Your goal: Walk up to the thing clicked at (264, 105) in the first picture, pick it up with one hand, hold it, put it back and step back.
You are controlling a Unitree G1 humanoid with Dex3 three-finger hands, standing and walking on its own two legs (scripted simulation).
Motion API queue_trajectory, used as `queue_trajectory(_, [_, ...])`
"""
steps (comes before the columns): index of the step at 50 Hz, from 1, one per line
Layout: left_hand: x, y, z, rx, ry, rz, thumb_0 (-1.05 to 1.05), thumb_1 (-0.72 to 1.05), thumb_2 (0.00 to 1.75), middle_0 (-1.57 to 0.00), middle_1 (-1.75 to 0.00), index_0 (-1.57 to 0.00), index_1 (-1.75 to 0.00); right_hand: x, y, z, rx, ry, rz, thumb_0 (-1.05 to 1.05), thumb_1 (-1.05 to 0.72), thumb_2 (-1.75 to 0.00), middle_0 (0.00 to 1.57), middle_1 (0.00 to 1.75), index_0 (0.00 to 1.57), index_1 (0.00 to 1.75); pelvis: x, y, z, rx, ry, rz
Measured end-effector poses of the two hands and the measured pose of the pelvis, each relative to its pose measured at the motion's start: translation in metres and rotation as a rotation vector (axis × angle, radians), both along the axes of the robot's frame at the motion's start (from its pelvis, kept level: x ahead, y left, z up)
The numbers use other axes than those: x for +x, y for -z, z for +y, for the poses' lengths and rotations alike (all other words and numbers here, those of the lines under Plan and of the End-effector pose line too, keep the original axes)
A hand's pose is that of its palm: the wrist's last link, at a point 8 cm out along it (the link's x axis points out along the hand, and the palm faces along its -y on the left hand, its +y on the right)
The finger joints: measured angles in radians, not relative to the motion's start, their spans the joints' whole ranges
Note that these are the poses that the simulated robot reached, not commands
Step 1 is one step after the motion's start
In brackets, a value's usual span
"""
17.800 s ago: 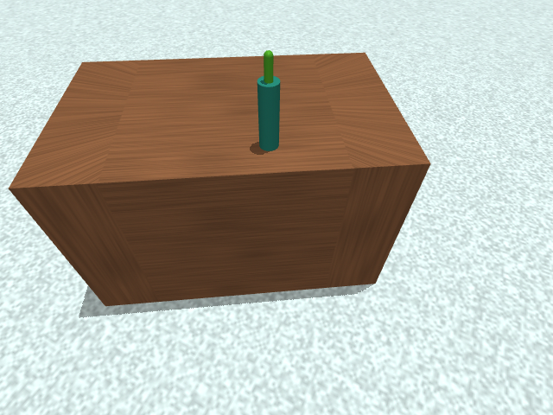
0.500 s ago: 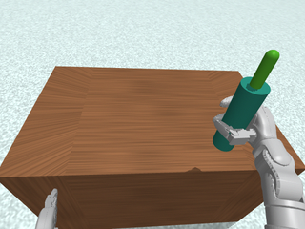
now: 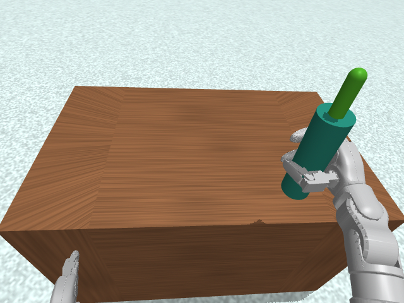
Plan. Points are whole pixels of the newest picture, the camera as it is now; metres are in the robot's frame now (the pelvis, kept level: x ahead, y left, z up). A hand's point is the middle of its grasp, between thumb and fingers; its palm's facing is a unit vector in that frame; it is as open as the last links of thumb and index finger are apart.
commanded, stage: hold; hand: right
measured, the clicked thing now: (320, 142) +0.32 -0.17 +0.21
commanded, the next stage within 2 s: crouch in 0.10 s
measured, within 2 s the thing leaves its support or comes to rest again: neither
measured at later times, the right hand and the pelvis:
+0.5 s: hand (296, 166) +0.34 -0.16 +0.13, palm faces -0.02 +1.00 -0.01, open 7.5 cm; pelvis -0.01 +0.00 +0.00, yaw +0 degrees
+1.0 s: hand (276, 156) +0.41 -0.15 +0.08, palm faces -0.02 +1.00 +0.02, open 7.5 cm; pelvis -0.01 +0.00 -0.01, yaw +1 degrees
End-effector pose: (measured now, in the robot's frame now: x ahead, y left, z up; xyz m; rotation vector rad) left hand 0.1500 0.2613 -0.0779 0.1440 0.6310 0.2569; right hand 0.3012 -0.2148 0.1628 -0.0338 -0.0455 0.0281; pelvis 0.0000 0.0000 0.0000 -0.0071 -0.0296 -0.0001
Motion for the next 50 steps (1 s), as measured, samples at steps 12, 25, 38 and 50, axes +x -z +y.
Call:
queue_trajectory(12, [0.003,-0.002,-0.004,-0.002,-0.003,-0.012,-0.01,-0.55,0.05,-0.05,-0.05,-0.04,-0.05,-0.004,0.000,-0.005,0.003,0.016,-0.005,-0.02,0.07,-1.09,0.88,1.03,0.86,1.06,0.002,0.000,-0.004,0.002,0.000,-0.003])
queue_trajectory(25, [-0.002,0.009,-0.028,-0.045,0.042,0.021,-0.01,-0.54,0.05,-0.05,-0.05,-0.05,-0.04,0.021,0.032,-0.001,0.024,0.013,0.095,-0.02,0.06,-1.08,0.87,1.03,0.85,1.06,-0.005,0.001,-0.004,0.000,0.000,0.017])
queue_trajectory(38, [-0.025,0.006,-0.007,0.019,-0.019,0.066,-0.01,-0.55,0.06,-0.05,-0.05,-0.05,-0.05,0.076,0.065,0.012,0.049,0.002,0.105,-0.02,0.06,-1.08,0.87,1.02,0.86,1.05,-0.008,0.006,-0.003,-0.007,-0.021,0.088])
queue_trajectory(50, [-0.016,-0.001,-0.007,0.038,-0.020,0.044,-0.01,-0.57,0.07,-0.05,-0.05,-0.04,-0.05,0.093,0.085,0.007,0.050,0.010,0.095,-0.02,0.07,-1.10,0.88,1.00,0.87,1.04,-0.006,0.011,-0.002,-0.008,-0.019,0.137])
